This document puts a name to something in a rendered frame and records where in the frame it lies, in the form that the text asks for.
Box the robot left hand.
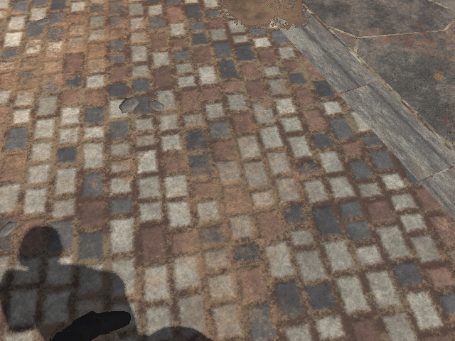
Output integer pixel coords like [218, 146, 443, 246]
[50, 311, 131, 341]

